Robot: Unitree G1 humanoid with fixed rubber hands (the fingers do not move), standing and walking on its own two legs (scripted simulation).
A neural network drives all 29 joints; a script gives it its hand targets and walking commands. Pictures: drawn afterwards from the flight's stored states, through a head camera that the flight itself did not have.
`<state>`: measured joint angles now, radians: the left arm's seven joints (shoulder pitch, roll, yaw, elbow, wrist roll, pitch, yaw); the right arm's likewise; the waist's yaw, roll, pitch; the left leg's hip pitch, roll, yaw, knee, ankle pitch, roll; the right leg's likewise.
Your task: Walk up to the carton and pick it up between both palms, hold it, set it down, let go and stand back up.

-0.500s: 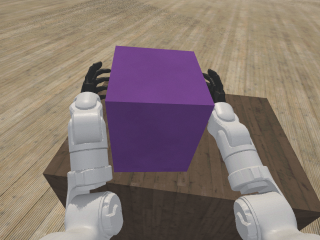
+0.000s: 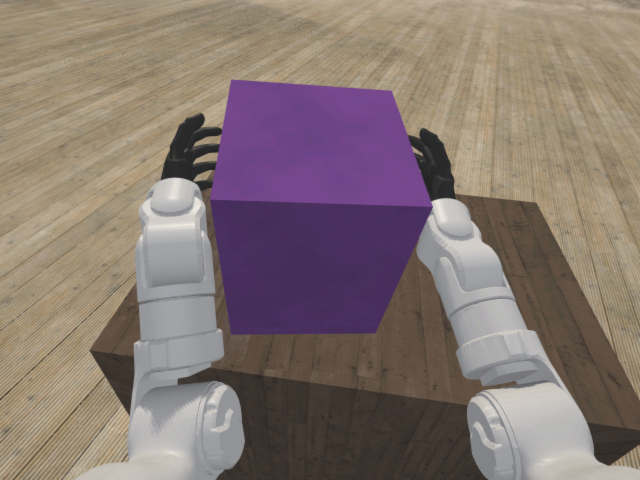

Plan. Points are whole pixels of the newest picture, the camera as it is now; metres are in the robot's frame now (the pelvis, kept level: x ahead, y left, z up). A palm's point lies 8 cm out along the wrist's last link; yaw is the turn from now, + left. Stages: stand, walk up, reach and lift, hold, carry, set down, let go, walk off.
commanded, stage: set down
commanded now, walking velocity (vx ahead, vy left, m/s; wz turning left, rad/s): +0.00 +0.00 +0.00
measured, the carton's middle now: (308, 216) +0.39 +0.01 +0.17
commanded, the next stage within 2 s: none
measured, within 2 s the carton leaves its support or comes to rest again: neither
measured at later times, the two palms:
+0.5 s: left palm (197, 212) +0.40 +0.15 +0.18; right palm (420, 216) +0.39 -0.14 +0.17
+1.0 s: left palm (201, 214) +0.42 +0.15 +0.16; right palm (413, 220) +0.40 -0.14 +0.15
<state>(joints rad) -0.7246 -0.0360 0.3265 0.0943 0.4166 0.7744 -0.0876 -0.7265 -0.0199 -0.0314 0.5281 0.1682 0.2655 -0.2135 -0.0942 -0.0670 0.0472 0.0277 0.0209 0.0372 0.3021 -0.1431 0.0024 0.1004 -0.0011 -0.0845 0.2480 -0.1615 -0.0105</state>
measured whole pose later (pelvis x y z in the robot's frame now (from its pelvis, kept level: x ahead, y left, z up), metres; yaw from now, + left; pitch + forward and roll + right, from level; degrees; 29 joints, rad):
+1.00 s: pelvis +0.02 +0.00 +0.00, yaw +1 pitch -7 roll +0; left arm -0.73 -0.05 0.35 0.47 0.40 0.37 -0.05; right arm -0.70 0.05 -0.26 0.80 -0.07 -0.14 -0.15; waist -0.04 -0.08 0.08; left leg -0.01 0.01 0.04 0.29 -0.16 0.01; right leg 0.08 -0.01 -0.11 0.22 -0.17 0.00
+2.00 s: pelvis +0.04 +0.00 +0.00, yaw -2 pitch +0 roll +0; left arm -0.84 -0.04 0.49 0.82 0.41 0.16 -0.03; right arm -0.78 0.11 -0.56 0.89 -0.32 -0.16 -0.08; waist -0.01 -0.06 0.02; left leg -0.11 0.02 0.09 0.26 -0.15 0.01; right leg -0.06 -0.01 -0.08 0.23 -0.17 0.00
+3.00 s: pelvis +0.04 +0.00 +0.00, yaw -3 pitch +9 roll +0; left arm -0.89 -0.02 0.57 0.99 0.45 0.00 -0.03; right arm -0.79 0.16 -0.69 0.89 -0.48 -0.20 -0.07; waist -0.01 -0.04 -0.04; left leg -0.29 0.03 0.12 0.28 -0.15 0.01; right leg -0.25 -0.01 -0.10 0.26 -0.17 -0.01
